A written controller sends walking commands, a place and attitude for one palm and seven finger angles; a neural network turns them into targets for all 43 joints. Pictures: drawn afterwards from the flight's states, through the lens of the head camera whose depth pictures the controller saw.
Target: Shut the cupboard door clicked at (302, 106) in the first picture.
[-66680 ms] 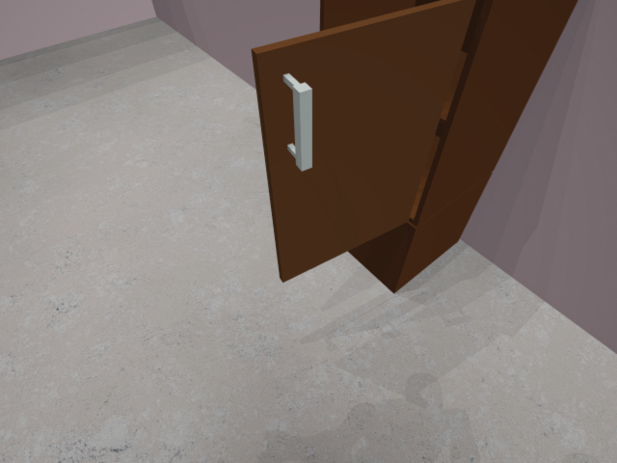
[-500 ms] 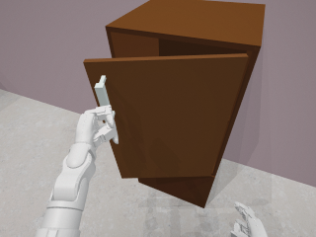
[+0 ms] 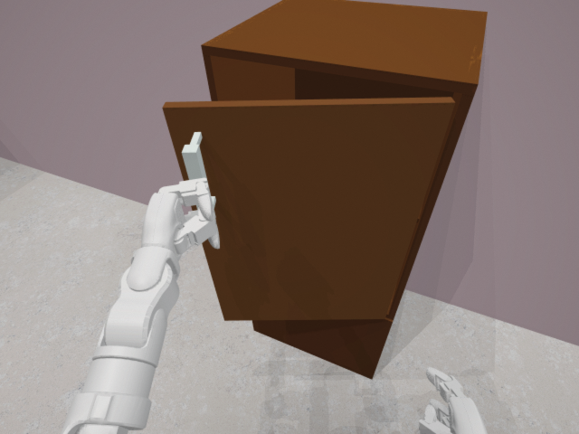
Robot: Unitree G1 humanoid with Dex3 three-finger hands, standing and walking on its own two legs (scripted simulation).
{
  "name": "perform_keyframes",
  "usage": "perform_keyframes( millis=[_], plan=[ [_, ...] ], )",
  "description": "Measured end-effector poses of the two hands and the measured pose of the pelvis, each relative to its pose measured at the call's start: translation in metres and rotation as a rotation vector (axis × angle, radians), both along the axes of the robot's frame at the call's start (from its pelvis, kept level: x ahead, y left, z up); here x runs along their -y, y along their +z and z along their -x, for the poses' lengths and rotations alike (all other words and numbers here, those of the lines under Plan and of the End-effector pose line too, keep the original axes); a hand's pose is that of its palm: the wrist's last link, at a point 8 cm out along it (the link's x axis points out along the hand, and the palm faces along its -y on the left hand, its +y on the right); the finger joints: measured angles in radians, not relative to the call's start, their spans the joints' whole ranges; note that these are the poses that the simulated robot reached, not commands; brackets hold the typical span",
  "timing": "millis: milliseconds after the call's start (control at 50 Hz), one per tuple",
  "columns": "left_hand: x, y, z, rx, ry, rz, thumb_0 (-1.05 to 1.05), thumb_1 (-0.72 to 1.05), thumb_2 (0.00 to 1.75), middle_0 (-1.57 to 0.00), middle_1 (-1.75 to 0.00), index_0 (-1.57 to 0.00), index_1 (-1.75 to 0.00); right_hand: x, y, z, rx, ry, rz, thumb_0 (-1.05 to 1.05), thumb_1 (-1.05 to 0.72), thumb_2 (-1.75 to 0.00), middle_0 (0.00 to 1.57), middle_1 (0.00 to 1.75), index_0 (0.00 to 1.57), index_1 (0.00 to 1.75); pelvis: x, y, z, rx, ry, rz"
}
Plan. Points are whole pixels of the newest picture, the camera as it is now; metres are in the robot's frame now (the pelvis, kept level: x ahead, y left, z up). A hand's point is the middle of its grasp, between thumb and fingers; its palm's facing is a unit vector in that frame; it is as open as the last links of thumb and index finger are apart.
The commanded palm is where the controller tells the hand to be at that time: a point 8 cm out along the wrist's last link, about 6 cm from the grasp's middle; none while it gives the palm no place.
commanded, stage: push the door shut along its arc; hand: left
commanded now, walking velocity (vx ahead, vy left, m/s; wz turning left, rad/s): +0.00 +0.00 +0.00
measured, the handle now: (202, 180) +0.45 +0.17 +0.14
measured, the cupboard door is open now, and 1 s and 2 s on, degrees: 24 9 0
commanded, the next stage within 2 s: pull the fist back off the door in 1.76 s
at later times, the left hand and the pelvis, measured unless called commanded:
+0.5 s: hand (219, 188) +0.42 +0.14 +0.15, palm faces -0.05 -1.00 -0.03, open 3.1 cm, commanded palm +0.41 +0.18 +0.15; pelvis +0.00 +0.00 +0.00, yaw +0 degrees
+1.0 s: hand (246, 166) +0.48 +0.11 +0.15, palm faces -0.22 -0.98 -0.02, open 3.1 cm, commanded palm +0.48 +0.16 +0.15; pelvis +0.00 +0.01 -0.01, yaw +0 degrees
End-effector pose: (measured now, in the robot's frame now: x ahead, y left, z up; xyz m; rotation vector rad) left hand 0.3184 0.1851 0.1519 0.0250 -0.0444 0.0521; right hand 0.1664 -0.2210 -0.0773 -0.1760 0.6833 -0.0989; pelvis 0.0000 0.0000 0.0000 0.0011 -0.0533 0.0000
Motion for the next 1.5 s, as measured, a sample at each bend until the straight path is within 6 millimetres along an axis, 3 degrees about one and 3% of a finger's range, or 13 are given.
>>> perform_keyframes(
  millis=[180,380,780,980,1220,1380,1500],
  plan=[
    [-0.001,-0.001,-0.039,-0.062,-0.037,-0.009,0.01,0.90,0.90,-1.30,-1.50,-1.31,-1.50,0.009,-0.009,0.022,-0.065,-0.050,0.012,0.01,-0.91,-0.90,0.20,0.30,0.20,0.30,0.000,0.000,0.003,-0.019,-0.005,0.001],
    [-0.007,-0.002,-0.066,-0.048,-0.069,-0.014,0.01,0.90,0.90,-1.32,-1.50,-1.31,-1.50,0.022,-0.022,0.051,-0.166,-0.092,0.035,0.01,-0.91,-0.90,0.20,0.30,0.20,0.30,-0.002,-0.001,0.000,-0.053,-0.002,0.001],
    [-0.002,-0.004,-0.121,-0.054,-0.182,-0.009,0.01,0.90,0.90,-1.30,-1.50,-1.31,-1.50,0.024,-0.033,0.081,-0.249,-0.116,0.054,0.01,-0.91,-0.90,0.20,0.30,0.20,0.30,-0.008,-0.007,0.000,-0.132,0.008,0.005],
    [0.017,-0.004,-0.148,-0.067,-0.266,-0.002,0.02,0.90,0.90,-1.29,-1.50,-1.31,-1.50,0.027,-0.042,0.113,-0.332,-0.157,0.060,0.01,-0.91,-0.90,0.20,0.30,0.20,0.30,-0.011,-0.011,-0.004,-0.173,0.000,0.004],
    [0.056,-0.004,-0.189,-0.075,-0.339,0.011,0.01,0.90,0.90,-1.30,-1.50,-1.30,-1.50,0.036,-0.045,0.157,-0.433,-0.238,0.072,0.01,-0.91,-0.90,0.20,0.30,0.20,0.30,-0.010,-0.014,-0.007,-0.236,-0.022,0.002],
    [0.055,-0.004,-0.205,-0.071,-0.348,-0.006,0.01,0.85,0.90,-1.29,-1.50,-1.30,-1.50,0.040,-0.044,0.181,-0.509,-0.279,0.075,0.01,-0.91,-0.90,0.20,0.30,0.20,0.30,-0.006,-0.016,-0.011,-0.270,-0.030,0.002],
    [0.057,-0.001,-0.206,-0.081,-0.379,-0.017,0.02,0.88,0.92,-1.29,-1.50,-1.30,-1.50,0.043,-0.046,0.185,-0.539,-0.278,0.080,0.01,-0.91,-0.90,0.20,0.30,0.20,0.30,-0.004,-0.017,-0.012,-0.278,-0.022,0.007]
  ],
)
